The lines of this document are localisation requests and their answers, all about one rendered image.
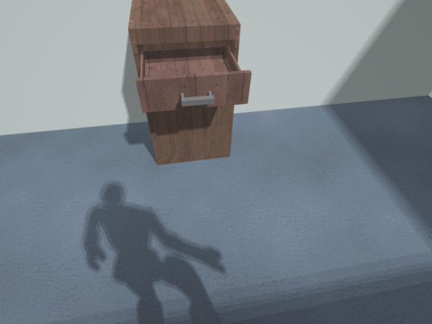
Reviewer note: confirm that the cabinet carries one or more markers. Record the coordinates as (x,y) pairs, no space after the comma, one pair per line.
(186,134)

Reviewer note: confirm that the drawer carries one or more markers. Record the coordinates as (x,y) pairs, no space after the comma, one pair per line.
(166,73)

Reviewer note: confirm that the handle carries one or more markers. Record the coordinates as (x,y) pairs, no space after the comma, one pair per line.
(203,100)

